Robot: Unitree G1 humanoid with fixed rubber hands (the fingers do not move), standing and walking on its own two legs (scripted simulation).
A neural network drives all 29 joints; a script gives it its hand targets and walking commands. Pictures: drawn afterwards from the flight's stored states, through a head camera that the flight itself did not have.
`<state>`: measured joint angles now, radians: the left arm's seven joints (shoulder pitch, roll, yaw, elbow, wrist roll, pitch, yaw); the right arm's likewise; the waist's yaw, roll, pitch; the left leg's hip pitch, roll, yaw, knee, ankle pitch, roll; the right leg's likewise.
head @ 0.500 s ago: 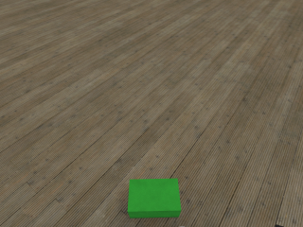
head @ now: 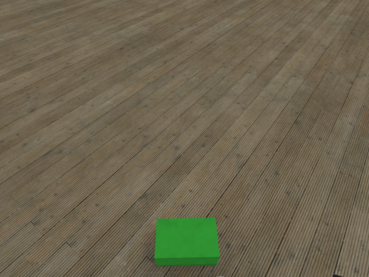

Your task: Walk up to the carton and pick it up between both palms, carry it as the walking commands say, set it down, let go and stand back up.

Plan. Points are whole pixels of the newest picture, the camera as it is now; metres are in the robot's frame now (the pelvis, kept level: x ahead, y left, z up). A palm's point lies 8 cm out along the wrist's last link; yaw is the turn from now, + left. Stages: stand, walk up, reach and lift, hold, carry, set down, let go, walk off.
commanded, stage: walk up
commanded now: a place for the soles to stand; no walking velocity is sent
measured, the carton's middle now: (186, 241) +0.41 +0.00 -0.66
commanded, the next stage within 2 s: reach and lift in 0.90 s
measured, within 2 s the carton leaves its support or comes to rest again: neither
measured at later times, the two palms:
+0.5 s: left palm out of the picture +0.09 +0.33 -0.08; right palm out of the picture +0.08 -0.33 -0.09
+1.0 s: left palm out of the picture +0.11 +0.32 -0.08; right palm out of the picture +0.10 -0.33 -0.08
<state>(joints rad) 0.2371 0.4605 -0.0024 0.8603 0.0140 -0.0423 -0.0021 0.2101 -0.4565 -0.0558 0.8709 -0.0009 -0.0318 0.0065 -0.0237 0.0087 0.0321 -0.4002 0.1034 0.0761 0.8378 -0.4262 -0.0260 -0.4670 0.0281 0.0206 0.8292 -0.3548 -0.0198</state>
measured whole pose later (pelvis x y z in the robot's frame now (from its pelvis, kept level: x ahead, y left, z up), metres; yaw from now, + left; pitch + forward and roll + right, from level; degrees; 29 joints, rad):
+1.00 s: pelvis +0.00 +0.00 +0.00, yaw +0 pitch -1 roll +0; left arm 0.21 0.45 0.01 0.75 0.02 0.02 -0.03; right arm 0.20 -0.41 -0.14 0.75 0.00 0.04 0.01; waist -0.02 0.00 0.07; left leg -0.40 0.05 0.03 0.83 -0.42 -0.02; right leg -0.46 0.02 0.02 0.82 -0.35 -0.01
